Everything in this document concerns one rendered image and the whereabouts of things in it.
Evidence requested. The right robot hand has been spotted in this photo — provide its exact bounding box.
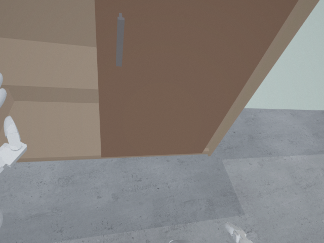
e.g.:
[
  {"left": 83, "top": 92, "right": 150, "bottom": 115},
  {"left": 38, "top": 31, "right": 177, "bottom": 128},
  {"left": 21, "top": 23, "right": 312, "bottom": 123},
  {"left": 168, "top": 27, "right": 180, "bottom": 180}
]
[{"left": 225, "top": 222, "right": 253, "bottom": 243}]

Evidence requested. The left robot hand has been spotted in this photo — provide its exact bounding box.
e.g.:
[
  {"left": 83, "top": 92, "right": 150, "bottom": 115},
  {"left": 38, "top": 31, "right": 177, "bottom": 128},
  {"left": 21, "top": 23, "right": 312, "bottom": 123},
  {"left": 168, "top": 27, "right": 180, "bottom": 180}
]
[{"left": 0, "top": 73, "right": 27, "bottom": 173}]

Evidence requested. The handle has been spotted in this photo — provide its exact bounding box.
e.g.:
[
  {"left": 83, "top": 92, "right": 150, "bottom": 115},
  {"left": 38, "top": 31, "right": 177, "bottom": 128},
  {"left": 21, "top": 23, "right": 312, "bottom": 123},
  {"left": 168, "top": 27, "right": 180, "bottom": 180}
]
[{"left": 116, "top": 13, "right": 125, "bottom": 67}]

